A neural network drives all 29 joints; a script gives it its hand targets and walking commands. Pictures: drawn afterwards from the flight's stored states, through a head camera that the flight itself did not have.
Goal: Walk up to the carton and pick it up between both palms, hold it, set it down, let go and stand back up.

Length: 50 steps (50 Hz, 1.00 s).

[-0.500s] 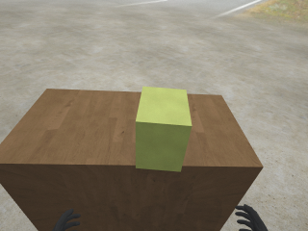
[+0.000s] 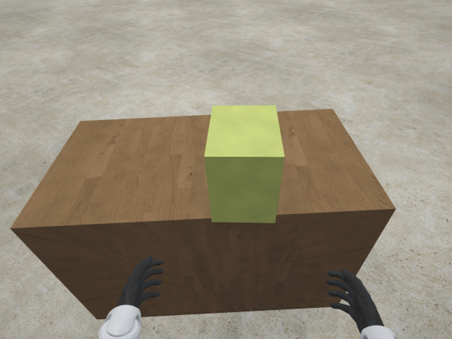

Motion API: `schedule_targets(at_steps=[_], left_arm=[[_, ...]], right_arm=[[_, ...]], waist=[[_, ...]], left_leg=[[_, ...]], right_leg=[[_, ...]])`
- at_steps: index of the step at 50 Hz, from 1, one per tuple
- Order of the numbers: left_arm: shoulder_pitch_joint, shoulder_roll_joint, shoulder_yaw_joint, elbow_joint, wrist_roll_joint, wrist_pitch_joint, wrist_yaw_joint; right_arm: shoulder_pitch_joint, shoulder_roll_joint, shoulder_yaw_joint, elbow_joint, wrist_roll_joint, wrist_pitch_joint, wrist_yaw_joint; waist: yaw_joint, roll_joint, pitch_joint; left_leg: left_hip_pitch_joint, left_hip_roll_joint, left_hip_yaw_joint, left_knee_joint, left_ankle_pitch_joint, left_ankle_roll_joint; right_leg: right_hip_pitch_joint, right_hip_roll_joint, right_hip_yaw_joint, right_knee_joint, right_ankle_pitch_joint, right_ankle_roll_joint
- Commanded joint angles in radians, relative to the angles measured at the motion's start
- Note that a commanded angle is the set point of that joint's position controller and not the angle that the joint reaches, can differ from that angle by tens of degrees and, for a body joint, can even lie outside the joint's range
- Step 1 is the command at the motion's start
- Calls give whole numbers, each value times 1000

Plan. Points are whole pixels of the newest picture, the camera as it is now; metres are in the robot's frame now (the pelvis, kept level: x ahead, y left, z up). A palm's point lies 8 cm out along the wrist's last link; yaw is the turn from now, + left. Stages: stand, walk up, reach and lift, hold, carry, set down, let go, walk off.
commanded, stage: reach and lift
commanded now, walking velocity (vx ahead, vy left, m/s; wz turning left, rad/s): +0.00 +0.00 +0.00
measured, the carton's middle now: (243, 163) +0.55 -0.03 +0.00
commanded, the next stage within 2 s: none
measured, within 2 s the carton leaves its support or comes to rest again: neither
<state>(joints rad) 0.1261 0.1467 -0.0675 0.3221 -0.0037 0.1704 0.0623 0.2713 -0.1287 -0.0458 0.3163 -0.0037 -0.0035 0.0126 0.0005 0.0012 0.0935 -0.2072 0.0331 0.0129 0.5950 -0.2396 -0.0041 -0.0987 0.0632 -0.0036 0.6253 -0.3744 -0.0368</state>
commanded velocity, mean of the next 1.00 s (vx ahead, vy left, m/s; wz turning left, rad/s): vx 0.00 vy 0.00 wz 0.00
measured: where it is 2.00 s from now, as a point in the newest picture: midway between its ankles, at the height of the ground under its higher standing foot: outside the picture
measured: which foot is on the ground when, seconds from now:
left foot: down 0.00-1.00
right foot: down 0.00-1.00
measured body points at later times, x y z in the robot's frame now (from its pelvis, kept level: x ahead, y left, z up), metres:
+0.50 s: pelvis +0.03 +0.01 +0.01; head +0.01 +0.03 +0.45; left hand +0.26 +0.20 +0.02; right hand +0.24 -0.18 +0.03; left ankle +0.08 +0.14 -0.72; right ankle +0.01 -0.07 -0.72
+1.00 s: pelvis +0.03 +0.01 +0.01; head +0.03 +0.02 +0.46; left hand +0.33 +0.18 +0.07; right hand +0.31 -0.16 +0.07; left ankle +0.08 +0.14 -0.72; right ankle +0.01 -0.07 -0.72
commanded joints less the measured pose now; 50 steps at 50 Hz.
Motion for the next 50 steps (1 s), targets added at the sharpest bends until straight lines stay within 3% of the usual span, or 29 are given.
schedule_targets(at_steps=[1, 2, 3, 6, 7, 8, 10, 11, 12, 13, 16, 19, 20, 23, 24, 26, 27, 28, 30, 31, 34, 38, 40, 43, 45, 46, 48, 49, 50], left_arm=[[-84, 127, 74, -477, -185, -224, 10], [-38, 141, 86, -472, -201, -257, 7], [-59, 151, 101, -463, -205, -274, 7], [-73, 154, 93, -372, -228, -276, -2], [-106, 159, 101, -339, -222, -263, -1], [-71, 144, 76, -347, -221, -247, -7], [-62, 144, 86, -383, -212, -227, -12], [-90, 140, 73, -398, -215, -220, -14], [-94, 146, 76, -411, -203, -206, -20], [-132, 143, 66, -485, -197, -196, -12], [-205, 161, 37, -591, -196, -192, 12], [-190, 145, 13, -647, -196, -173, 35], [-172, 134, 6, -629, -182, -166, 36], [-178, 103, 7, -611, -176, -140, 46], [-149, 71, -11, -585, -177, -116, 45], [-111, 54, -5, -546, -153, -83, 44], [-172, 72, 28, -545, -153, -63, 43], [-218, 78, 30, -530, -153, -57, 41], [-190, 45, 24, -546, -145, -32, 51], [-246, 55, 17, -600, -152, -27, 54], [-284, 66, 34, -628, -168, -11, 71], [-397, 60, 46, -619, -182, 30, 85], [-376, 39, 41, -602, -178, 50, 80], [-520, 63, 70, -588, -194, 96, 81], [-590, 58, 94, -548, -177, 123, 85], [-552, 51, 97, -536, -171, 137, 90], [-667, 47, 106, -532, -188, 161, 85], [-617, 37, 107, -490, -182, 168, 75], [-687, 52, 129, -501, -169, 177, 73]], right_arm=[[-43, 37, 127, -625, 99, -175, -101], [4, 31, 158, -656, 102, -193, -104], [-13, 38, 190, -665, 106, -186, -111], [-8, 59, 207, -591, 109, -143, -114], [-24, 90, 228, -544, 115, -121, -115], [9, 76, 237, -506, 134, -97, -114], [38, 63, 251, -457, 161, -71, -110], [6, 74, 242, -448, 160, -55, -117], [-2, 73, 242, -432, 162, -48, -116], [-43, 63, 226, -448, 165, -41, -118], [-109, 65, 177, -515, 182, -47, -121], [-138, 54, 156, -567, 205, -60, -114], [-117, 56, 147, -528, 205, -60, -110], [-179, 28, 119, -565, 216, -68, -112], [-194, 4, 102, -554, 206, -62, -110], [-170, 8, 94, -520, 200, -54, -110], [-241, -7, 95, -539, 205, -46, -112], [-304, -21, 92, -561, 204, -43, -113], [-294, -27, 86, -567, 207, -46, -110], [-346, -63, 57, -622, 205, -51, -111], [-365, -48, 68, -648, 202, -42, -117], [-484, -66, 36, -622, 207, -17, -136], [-458, -56, 44, -575, 212, 3, -147], [-586, -76, 36, -525, 212, 52, -164], [-665, -66, 44, -445, 219, 79, -167], [-618, -39, 54, -426, 225, 92, -171], [-759, -64, 44, -435, 237, 108, -181], [-702, -46, 72, -397, 235, 117, -188], [-756, -76, 53, -372, 237, 124, -194]], waist=[[43, -261, -229], [49, -294, -233], [55, -282, -234], [32, -280, -124], [54, -238, -81], [34, -218, -40], [52, -179, -21], [42, -118, -11], [45, -102, -2], [34, -35, -37], [41, 62, -132], [43, 93, -171], [26, 114, -157], [30, 98, -220], [18, 64, -177], [24, 54, -164], [42, 56, -184], [39, 31, -196], [63, 17, -173], [45, 14, -231], [58, -13, -240], [46, -24, -268], [34, -19, -214], [19, -18, -235], [38, 9, -181], [34, -10, -175], [25, -22, -188], [30, -29, -203], [25, -4, -239]], left_leg=[[87, -81, 37, -184, 48, 56], [37, -78, 26, -169, 14, 63], [11, -77, 23, -168, 0, 63], [79, -56, 4, -180, -52, 80], [75, -48, 4, -180, -57, 72], [136, -43, 1, -192, -46, 73], [180, -35, 5, -206, -15, 61], [174, -31, 13, -234, -27, 62], [183, -23, 13, -239, -9, 52], [202, -22, 12, -257, 8, 42], [220, -23, 31, -252, 58, 21], [245, -23, 25, -248, 96, 9], [259, -28, 20, -250, 114, 5], [281, -27, 16, -241, 151, -1], [274, -25, 14, -253, 135, 3], [313, -25, 11, -265, 176, -1], [290, -26, 15, -263, 185, 0], [282, -27, 13, -258, 170, 8], [309, -22, 13, -265, 213, 4], [310, -24, 14, -256, 224, 2], [296, -25, 26, -251, 206, 15], [274, -26, 25, -252, 189, 19], [281, -25, 22, -258, 202, 19], [229, -36, 27, -257, 152, 26], [195, -27, 33, -280, 71, 28], [216, -26, 27, -284, 80, 26], [205, -35, 29, -285, 65, 32], [226, -32, 28, -281, 102, 32], [221, -31, 30, -273, 118, 28]], right_leg=[[-66, -184, 175, -306, 354, 164], [-31, -221, 227, -313, 329, 178], [-42, -240, 261, -326, 308, 187], [-167, -230, 261, -380, 54, 161], [-215, -244, 287, -400, -21, 147], [-251, -228, 260, -414, -52, 127], [-275, -227, 254, -438, -77, 103], [-258, -215, 235, -427, -44, 101], [-250, -212, 230, -431, -15, 96], [-226, -194, 198, -402, 33, 89], [-204, -155, 143, -356, 121, 60], [-209, -129, 107, -344, 197, 47], [-219, -131, 99, -338, 234, 47], [-186, -117, 92, -333, 302, 49], [-211, -106, 81, -338, 292, 46], [-206, -102, 68, -349, 325, 44], [-197, -100, 76, -347, 333, 50], [-200, -91, 70, -341, 304, 43], [-210, -77, 60, -344, 313, 36], [-204, -66, 47, -331, 327, 35], [-197, -75, 55, -329, 353, 49], [-198, -84, 66, -328, 358, 61], [-199, -93, 70, -324, 423, 70], [-184, -90, 75, -322, 382, 74], [-200, -93, 82, -328, 285, 77], [-195, -98, 76, -325, 295, 79], [-199, -99, 78, -319, 322, 88], [-170, -100, 75, -312, 379, 93], [-170, -97, 74, -303, 385, 95]])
